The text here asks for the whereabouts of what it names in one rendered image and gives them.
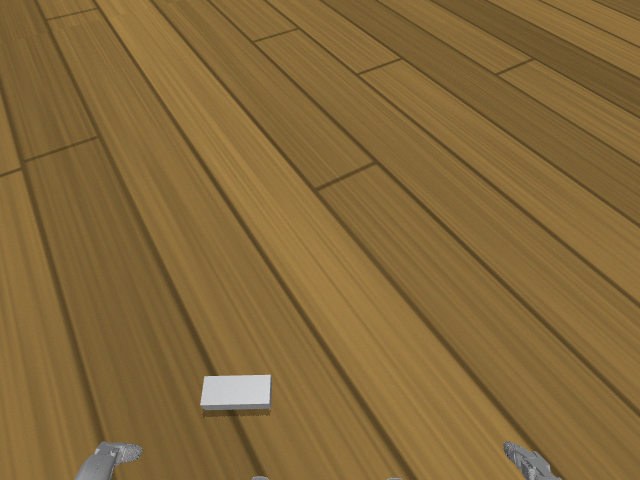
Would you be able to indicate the right robot hand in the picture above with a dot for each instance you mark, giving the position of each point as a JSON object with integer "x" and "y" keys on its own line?
{"x": 532, "y": 465}

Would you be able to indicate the left robot hand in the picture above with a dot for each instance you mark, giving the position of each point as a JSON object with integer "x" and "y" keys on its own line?
{"x": 101, "y": 464}

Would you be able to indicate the carton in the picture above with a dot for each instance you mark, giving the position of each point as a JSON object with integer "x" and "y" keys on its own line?
{"x": 236, "y": 392}

